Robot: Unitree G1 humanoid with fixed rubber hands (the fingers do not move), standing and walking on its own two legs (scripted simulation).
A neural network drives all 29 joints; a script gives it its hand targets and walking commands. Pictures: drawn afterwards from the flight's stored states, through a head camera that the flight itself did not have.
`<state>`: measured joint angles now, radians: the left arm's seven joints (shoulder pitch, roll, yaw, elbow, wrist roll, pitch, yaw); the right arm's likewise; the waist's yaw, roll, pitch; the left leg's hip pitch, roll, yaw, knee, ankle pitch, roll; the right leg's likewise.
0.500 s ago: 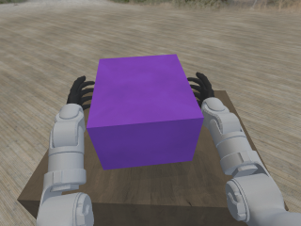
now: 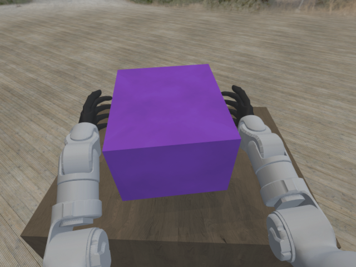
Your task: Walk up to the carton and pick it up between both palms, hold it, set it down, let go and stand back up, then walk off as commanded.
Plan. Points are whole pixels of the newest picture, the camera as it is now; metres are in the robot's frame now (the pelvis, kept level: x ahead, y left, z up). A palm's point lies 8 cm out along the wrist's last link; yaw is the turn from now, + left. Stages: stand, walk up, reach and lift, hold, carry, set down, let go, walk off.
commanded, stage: hold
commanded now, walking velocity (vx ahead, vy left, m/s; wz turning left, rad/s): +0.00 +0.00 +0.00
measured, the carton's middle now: (169, 126) +0.42 +0.02 +0.15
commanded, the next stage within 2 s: set down in 0.20 s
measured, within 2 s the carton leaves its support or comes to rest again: neither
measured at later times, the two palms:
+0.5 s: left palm (89, 121) +0.36 +0.19 +0.21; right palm (246, 111) +0.38 -0.15 +0.22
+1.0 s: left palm (101, 142) +0.38 +0.18 +0.14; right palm (238, 117) +0.42 -0.16 +0.17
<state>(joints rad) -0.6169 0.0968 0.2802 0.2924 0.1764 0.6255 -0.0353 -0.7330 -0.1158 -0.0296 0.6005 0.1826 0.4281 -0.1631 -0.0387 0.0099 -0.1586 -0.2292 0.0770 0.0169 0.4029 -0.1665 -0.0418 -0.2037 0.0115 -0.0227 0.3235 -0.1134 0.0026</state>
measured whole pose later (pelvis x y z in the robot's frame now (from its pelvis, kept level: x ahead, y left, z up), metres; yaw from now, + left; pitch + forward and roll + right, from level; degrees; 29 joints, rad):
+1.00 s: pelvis +0.02 -0.01 +0.00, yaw +0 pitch +1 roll -1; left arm -0.48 -0.01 0.33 0.24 0.26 0.41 -0.01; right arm -0.68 -0.09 -0.11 0.63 0.06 0.03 -0.01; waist -0.02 0.01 -0.06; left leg -0.21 0.08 0.02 0.36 -0.17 -0.04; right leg -0.20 0.01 -0.02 0.32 -0.15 0.00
